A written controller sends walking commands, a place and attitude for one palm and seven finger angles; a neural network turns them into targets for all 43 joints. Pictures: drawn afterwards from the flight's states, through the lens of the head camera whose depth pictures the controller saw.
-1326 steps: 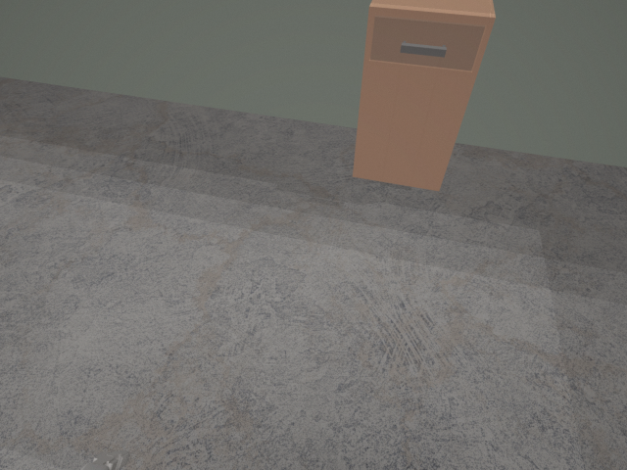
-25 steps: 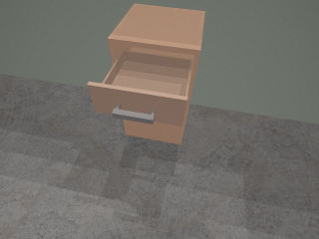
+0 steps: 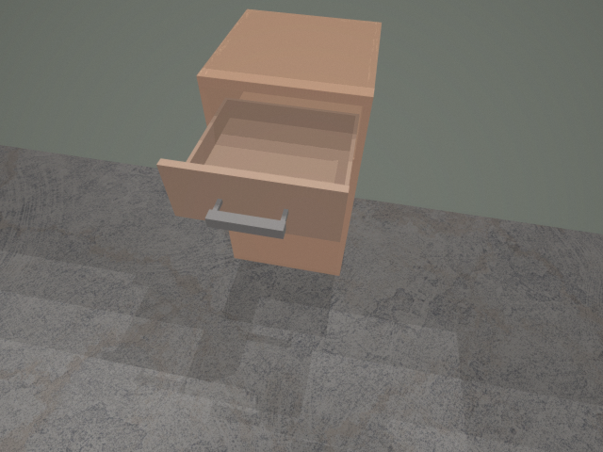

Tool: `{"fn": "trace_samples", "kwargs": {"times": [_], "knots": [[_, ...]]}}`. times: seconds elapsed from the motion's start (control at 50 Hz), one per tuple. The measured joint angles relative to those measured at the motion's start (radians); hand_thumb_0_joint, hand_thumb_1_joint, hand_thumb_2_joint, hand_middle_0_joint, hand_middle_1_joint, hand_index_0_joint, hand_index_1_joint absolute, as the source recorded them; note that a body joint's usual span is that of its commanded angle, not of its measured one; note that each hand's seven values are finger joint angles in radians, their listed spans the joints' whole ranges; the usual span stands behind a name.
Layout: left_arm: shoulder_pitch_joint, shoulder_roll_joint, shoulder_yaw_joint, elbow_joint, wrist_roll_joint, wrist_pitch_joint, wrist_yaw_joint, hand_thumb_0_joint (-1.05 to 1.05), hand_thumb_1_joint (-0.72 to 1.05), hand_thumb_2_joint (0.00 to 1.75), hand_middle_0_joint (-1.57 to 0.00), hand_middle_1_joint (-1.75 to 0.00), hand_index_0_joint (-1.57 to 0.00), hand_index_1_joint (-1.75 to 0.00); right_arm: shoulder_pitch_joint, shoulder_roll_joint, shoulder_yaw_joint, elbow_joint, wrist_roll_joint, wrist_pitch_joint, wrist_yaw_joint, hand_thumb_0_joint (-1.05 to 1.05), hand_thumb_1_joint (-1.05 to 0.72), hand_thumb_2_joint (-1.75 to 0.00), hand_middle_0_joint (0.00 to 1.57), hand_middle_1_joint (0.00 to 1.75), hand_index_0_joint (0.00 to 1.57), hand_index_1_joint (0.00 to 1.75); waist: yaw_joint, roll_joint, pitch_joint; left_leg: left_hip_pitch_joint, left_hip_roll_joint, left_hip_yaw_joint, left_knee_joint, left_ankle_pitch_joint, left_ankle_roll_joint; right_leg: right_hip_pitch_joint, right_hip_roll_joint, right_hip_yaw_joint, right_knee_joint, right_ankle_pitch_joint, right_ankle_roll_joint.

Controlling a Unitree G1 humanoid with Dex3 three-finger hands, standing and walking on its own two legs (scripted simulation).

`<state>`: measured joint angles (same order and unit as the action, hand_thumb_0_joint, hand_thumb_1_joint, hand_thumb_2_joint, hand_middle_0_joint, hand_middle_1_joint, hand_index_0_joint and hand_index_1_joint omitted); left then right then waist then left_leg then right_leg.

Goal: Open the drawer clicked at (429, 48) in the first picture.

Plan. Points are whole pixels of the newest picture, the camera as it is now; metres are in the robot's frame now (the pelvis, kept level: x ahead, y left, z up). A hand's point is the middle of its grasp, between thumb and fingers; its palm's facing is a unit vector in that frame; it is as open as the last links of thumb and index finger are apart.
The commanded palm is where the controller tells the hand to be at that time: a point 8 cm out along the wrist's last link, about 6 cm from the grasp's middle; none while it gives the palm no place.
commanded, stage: look to check the result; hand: left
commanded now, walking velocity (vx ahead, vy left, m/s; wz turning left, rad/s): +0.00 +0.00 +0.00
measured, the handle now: (248, 216) +0.56 +0.14 -0.09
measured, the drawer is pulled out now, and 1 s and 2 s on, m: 0.30 0.30 0.30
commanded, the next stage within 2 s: stand and wait in 0.40 s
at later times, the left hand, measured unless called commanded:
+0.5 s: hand out of the picture +0.00 +0.15 -0.18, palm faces +0.04 -0.99 -0.16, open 7.4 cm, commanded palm none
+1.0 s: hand out of the picture +0.01 +0.14 -0.18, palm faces +0.05 -0.98 -0.17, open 7.4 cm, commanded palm none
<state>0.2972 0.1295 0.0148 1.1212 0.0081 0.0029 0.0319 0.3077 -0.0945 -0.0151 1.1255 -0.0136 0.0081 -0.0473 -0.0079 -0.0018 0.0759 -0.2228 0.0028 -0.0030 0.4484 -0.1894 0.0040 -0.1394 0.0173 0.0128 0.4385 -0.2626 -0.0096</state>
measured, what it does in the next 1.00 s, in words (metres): stands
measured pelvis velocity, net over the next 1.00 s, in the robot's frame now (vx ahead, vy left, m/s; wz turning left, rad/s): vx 0.02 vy -0.02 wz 0.01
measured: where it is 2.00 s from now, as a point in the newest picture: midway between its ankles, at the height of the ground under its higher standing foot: outside the picture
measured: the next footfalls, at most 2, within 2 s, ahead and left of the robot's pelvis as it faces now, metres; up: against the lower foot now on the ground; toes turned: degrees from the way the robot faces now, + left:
none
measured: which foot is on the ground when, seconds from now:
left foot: down 0.00-1.00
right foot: down 0.00-1.00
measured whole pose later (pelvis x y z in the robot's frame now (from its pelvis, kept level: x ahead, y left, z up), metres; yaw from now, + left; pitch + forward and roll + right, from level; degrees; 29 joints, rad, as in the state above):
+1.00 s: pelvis +0.02 -0.02 +0.00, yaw +0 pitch -2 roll +0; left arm 0.28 0.12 0.02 1.12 0.01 0.00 0.03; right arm 0.28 -0.10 -0.01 1.14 -0.01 0.01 -0.05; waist -0.01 0.00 0.09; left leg -0.19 0.03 -0.02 0.43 -0.21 -0.03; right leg -0.10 0.04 0.00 0.41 -0.28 -0.04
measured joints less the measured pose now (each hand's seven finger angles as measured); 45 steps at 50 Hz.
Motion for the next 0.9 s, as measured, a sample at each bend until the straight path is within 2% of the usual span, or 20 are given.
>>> {"fn": "trace_samples", "kwargs": {"times": [0.38, 0.9], "knots": [[-0.001, -0.01, -0.005, 0.009, -0.001, -0.004, 0.0, 0.0, 0.91, 0.89, -0.2, -0.3, -0.19, -0.3, -0.031, -0.017, 0.0, 0.001, 0.001, -0.001, -0.003, 0.01, -0.92, -0.9, 0.2, 0.3, 0.2, 0.3, 0.005, 0.002, 0.007, 0.019, 0.011, -0.006, -0.008, -0.01, -0.013, 0.022, 0.011, -0.005, -0.014, -0.008, -0.013], [-0.024, -0.003, 0.002, 0.001, -0.003, -0.006, 0.001, 0.0, 0.91, 0.89, -0.2, -0.3, -0.19, -0.3, -0.029, -0.009, 0.002, 0.01, 0.0, -0.001, -0.005, 0.0, -0.91, -0.9, 0.2, 0.3, 0.2, 0.3, 0.001, 0.004, 0.011, 0.034, 0.021, -0.016, -0.013, -0.02, -0.028, 0.041, 0.023, -0.014, -0.024, -0.016, -0.027]]}}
